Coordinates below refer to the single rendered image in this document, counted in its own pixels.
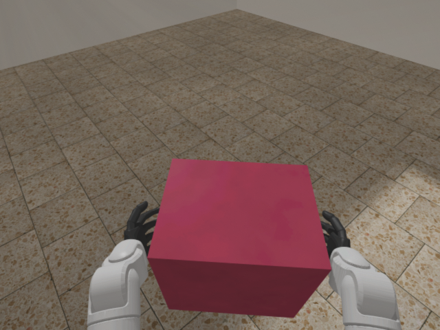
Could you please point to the left robot hand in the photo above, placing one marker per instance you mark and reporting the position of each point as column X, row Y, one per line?
column 135, row 228

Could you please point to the robot left forearm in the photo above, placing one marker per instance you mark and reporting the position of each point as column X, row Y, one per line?
column 114, row 292

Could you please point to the robot right forearm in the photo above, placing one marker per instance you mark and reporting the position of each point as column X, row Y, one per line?
column 368, row 297

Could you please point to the right robot hand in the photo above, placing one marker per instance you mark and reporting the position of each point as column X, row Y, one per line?
column 338, row 237

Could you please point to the carton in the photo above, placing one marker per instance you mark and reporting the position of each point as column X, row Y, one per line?
column 238, row 238

